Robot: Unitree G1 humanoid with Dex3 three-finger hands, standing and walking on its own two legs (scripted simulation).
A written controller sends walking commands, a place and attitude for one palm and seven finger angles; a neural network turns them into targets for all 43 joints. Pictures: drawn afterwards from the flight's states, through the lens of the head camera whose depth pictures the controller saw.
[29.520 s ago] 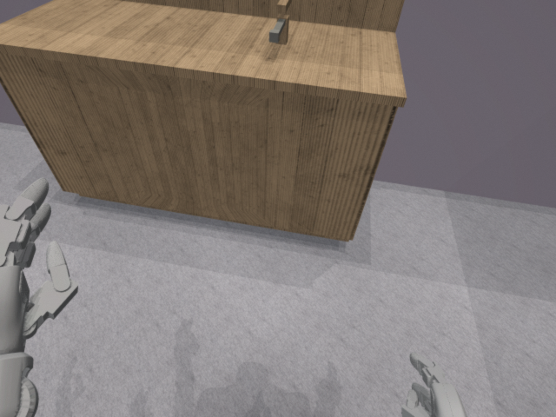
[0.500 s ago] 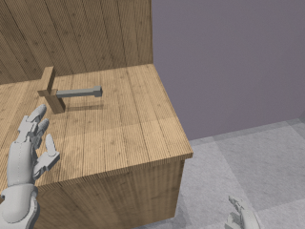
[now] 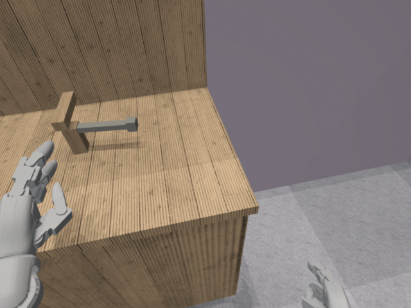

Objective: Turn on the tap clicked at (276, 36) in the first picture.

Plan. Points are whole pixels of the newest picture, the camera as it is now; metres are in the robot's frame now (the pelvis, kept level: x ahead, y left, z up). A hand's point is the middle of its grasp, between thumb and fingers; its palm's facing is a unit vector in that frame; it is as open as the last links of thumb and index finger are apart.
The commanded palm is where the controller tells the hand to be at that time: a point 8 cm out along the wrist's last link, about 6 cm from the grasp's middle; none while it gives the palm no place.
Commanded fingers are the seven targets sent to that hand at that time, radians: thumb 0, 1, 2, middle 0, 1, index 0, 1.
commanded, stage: step back with the hand held close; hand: left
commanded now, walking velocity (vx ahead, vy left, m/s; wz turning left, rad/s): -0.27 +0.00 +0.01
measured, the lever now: (132, 124) +0.51 +0.26 +0.09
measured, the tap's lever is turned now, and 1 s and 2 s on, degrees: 82 82 82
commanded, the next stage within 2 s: stop stepping back and stand still in 1.18 s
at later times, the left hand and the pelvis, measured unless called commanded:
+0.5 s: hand (28, 250) +0.14 +0.26 +0.16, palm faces +0.40 -0.80 -0.45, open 7.4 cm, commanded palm +0.09 +0.30 +0.17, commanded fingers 0.00 0.90 0.90 -0.20 -0.30 -0.20 -0.30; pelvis -0.07 +0.02 -0.01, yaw +0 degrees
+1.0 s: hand (20, 304) +0.08 +0.24 +0.14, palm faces +0.36 -0.83 -0.43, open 7.4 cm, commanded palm +0.03 +0.29 +0.17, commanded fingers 0.00 0.90 0.90 -0.20 -0.30 -0.20 -0.30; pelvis -0.14 +0.01 -0.01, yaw +0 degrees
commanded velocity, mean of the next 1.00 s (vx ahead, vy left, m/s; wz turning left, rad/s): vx -0.31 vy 0.00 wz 0.00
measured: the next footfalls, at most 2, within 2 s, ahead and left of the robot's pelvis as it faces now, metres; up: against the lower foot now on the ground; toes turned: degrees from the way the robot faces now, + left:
right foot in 0.86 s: -0.18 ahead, -0.10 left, +0.00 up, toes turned -1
left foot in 1.62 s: -0.32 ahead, +0.13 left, +0.00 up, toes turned +4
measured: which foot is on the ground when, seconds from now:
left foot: down 0.00-1.00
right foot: down 0.00-0.68, up 0.70-0.84, down 0.86-1.00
